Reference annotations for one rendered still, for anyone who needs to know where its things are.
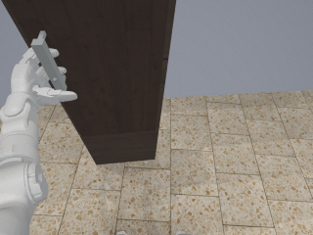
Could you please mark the robot left upper arm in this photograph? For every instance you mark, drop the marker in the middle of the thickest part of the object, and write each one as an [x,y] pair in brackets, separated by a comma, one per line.
[22,187]

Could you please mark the handle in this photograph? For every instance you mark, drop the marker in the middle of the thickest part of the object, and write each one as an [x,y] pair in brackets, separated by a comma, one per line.
[47,61]

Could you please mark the robot left forearm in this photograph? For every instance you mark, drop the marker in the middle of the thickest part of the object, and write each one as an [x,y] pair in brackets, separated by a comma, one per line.
[19,137]

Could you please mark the cupboard door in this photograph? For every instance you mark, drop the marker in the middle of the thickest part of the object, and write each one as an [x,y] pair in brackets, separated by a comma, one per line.
[112,51]

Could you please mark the robot left hand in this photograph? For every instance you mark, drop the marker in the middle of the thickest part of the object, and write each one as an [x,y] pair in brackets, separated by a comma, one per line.
[24,79]

